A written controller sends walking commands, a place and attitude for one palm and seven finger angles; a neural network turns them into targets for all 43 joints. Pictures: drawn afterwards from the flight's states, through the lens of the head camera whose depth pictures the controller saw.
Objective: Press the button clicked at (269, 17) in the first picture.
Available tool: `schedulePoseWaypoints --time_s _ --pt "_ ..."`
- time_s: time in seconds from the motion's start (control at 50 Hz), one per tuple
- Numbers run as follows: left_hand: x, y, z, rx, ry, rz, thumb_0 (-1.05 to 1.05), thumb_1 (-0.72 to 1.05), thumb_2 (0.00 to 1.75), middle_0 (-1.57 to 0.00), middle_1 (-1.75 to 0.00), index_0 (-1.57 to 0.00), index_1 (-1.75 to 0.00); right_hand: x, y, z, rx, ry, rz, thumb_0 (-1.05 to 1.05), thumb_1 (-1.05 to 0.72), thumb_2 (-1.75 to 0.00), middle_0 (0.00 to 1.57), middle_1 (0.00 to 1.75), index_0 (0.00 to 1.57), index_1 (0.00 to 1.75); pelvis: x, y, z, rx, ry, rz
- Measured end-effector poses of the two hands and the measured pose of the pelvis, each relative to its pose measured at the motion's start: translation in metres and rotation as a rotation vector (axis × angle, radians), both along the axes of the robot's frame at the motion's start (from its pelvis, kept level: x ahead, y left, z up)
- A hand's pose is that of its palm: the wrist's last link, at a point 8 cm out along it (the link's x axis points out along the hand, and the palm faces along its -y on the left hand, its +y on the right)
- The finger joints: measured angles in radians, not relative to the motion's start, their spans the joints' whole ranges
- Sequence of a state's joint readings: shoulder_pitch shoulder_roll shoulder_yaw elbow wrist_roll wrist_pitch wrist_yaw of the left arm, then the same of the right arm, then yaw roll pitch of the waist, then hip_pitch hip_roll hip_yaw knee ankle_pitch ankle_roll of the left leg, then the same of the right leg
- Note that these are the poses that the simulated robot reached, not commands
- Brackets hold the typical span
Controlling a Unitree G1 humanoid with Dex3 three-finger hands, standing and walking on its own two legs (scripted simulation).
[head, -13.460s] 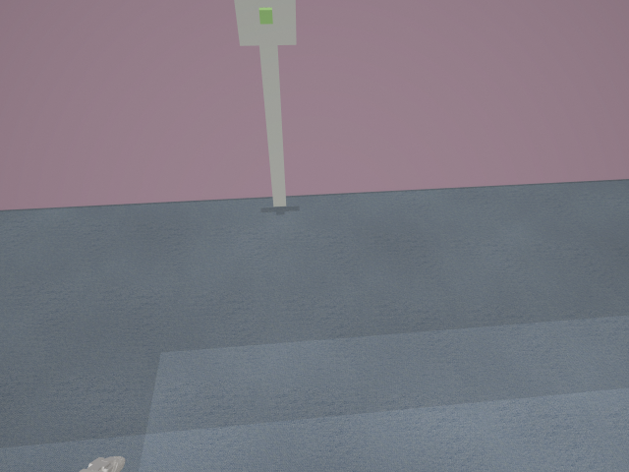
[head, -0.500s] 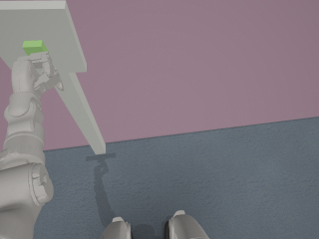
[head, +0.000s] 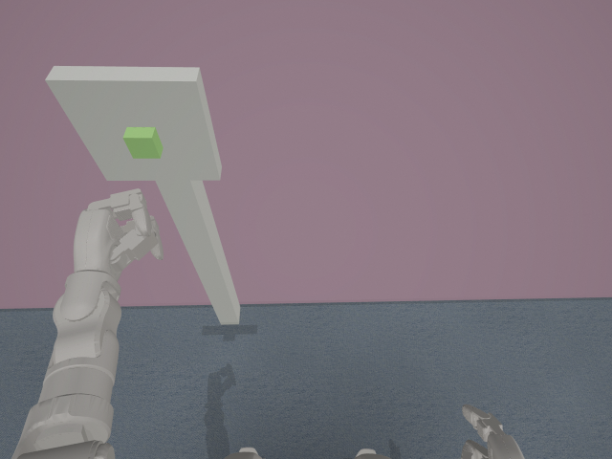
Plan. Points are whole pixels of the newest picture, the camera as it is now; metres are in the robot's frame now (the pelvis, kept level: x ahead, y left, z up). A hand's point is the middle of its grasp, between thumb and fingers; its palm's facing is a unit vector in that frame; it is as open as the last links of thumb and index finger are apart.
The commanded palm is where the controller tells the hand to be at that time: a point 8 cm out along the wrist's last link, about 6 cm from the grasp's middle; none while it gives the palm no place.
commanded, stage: draw the hand back to the body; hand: left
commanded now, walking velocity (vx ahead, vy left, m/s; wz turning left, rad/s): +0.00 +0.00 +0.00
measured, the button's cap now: (144, 141) +0.51 +0.24 +0.10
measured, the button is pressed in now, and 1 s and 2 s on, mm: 0 0 0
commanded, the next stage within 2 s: step back with the hand held close in 1.58 s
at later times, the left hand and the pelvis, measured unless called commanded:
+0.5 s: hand (122, 258) +0.32 +0.22 +0.11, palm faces +0.09 -1.00 -0.04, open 3.1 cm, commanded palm +0.27 +0.27 +0.12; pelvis +0.00 -0.01 +0.02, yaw +0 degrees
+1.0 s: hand (45, 315) +0.23 +0.23 +0.16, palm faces +0.36 -0.88 -0.31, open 3.1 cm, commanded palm +0.18 +0.27 +0.18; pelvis +0.01 +0.00 +0.04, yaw +1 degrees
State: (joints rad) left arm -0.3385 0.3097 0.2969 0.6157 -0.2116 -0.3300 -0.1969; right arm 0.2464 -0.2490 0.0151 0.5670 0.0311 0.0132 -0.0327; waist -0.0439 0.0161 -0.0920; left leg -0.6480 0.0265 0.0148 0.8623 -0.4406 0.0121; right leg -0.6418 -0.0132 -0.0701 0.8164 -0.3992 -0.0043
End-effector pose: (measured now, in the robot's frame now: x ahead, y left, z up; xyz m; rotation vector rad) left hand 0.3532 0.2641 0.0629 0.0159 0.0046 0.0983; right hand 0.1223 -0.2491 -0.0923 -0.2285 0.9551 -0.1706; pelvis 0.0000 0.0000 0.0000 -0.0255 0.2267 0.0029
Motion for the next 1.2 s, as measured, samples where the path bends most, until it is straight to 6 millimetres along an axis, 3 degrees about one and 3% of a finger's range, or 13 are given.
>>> schedulePoseWaypoints --time_s 0.1,0.22,0.4,0.5,0.62,0.72,0.84,0.98,1.2 --pt "-0.001 0.004 0.004 -0.001 -0.006 -0.009 0.02 0.9 0.9 -1.3 -1.5 -1.3 -1.5 0.003 -0.004 -0.001 -0.01 -0.003 0.012 0.01 -0.91 -0.9 0.2 0.3 0.2 0.3 -0.002 -0.004 -0.001 -0.001 -0.004 0.011" --pt "-0.002 0.002 0.012 -0.001 -0.007 -0.035 0.02 0.9 0.9 -1.3 -1.5 -1.3 -1.5 -0.012 -0.01 -0.002 -0.009 0.013 -0.019 0.01 -0.91 -0.9 0.2 0.3 0.2 0.3 -0.004 -0.006 0.0 0.001 -0.014 0.005" --pt "-0.037 0.0 0.034 0.012 -0.016 -0.028 0.02 0.9 0.9 -1.3 -1.5 -1.3 -1.5 -0.024 -0.009 0.008 0.017 -0.028 -0.061 0.01 -0.91 -0.9 0.2 0.3 0.2 0.3 -0.001 -0.006 0.011 0.009 -0.064 -0.008" --pt "-0.06 0.003 0.046 0.022 -0.024 -0.013 0.02 0.9 0.9 -1.3 -1.5 -1.3 -1.5 -0.01 -0.006 0.016 0.02 -0.096 -0.041 0.01 -0.91 -0.9 0.2 0.3 0.2 0.3 -0.002 -0.005 0.015 0.01 -0.095 -0.003" --pt "-0.089 0.004 0.064 0.03 -0.048 -0.014 0.02 0.9 0.9 -1.3 -1.5 -1.3 -1.5 0.021 0.002 0.031 0.03 -0.222 0.003 0.01 -0.91 -0.9 0.2 0.3 0.2 0.3 -0.002 -0.005 0.019 0.011 -0.132 0.006" --pt "-0.112 0.006 0.078 0.205 -0.008 0.113 0.02 0.9 0.9 -1.3 -1.5 -1.3 -1.5 0.046 0.011 0.047 0.027 -0.288 0.047 0.01 -0.91 -0.9 0.2 0.3 0.2 0.3 -0.002 -0.005 0.027 0.017 -0.178 0.006" --pt "-0.137 0.006 0.09 0.269 0.003 0.214 0.02 0.9 0.9 -1.3 -1.5 -1.3 -1.5 0.064 0.022 0.061 0.031 -0.319 0.095 0.01 -0.91 -0.9 0.2 0.3 0.2 0.3 0.002 -0.004 0.036 0.019 -0.225 0.01" --pt "-0.157 0.009 0.111 0.315 -0.031 0.262 0.02 0.9 0.9 -1.3 -1.5 -1.3 -1.5 0.071 0.032 0.064 0.048 -0.317 0.126 0.01 -0.91 -0.9 0.2 0.3 0.2 0.3 0.007 -0.003 0.041 0.02 -0.26 0.009" --pt "-0.185 0.009 0.137 0.393 -0.074 0.27 0.02 0.9 0.9 -1.3 -1.5 -1.3 -1.5 0.064 0.033 0.058 0.063 -0.289 0.12 0.01 -0.91 -0.9 0.2 0.3 0.2 0.3 0.013 -0.001 0.043 0.018 -0.278 0.001"
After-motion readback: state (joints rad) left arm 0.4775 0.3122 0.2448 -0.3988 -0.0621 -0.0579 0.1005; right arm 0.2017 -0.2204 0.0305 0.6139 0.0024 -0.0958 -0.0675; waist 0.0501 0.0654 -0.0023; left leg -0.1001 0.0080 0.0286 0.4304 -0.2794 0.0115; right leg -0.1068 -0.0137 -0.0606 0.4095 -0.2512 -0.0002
